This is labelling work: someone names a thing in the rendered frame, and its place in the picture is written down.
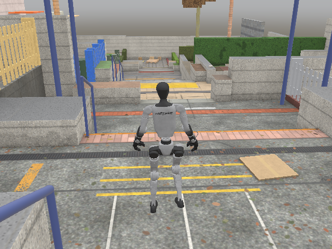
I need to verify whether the robot left upper arm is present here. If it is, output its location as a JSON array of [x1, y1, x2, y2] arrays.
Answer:
[[139, 105, 153, 134]]

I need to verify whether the robot right upper arm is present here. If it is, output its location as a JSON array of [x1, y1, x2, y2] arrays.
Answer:
[[174, 104, 190, 132]]

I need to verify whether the robot right hand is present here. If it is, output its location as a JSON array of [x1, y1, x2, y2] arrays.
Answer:
[[187, 140, 198, 151]]

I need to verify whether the robot left hand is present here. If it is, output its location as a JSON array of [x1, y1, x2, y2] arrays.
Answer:
[[133, 141, 145, 151]]

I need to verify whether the robot right shin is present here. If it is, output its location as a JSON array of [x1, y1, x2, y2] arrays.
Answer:
[[173, 165, 182, 201]]

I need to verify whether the robot shin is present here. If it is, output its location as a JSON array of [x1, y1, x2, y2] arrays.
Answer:
[[173, 165, 182, 201], [150, 172, 158, 206]]

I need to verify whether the robot left shin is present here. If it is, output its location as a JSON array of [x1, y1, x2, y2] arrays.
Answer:
[[150, 172, 158, 206]]

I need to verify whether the left robot forearm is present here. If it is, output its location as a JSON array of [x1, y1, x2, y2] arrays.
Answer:
[[134, 126, 144, 143]]

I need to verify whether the right robot forearm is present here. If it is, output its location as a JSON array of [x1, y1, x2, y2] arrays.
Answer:
[[185, 124, 196, 143]]

